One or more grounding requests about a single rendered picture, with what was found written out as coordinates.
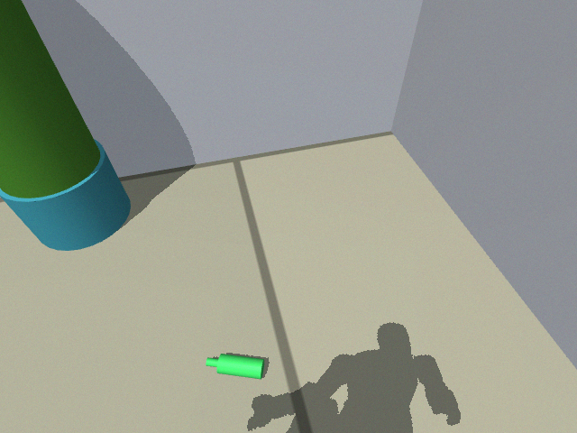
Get bottle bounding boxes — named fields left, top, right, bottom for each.
left=206, top=354, right=264, bottom=379

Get potted plant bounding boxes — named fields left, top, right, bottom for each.
left=0, top=0, right=131, bottom=251

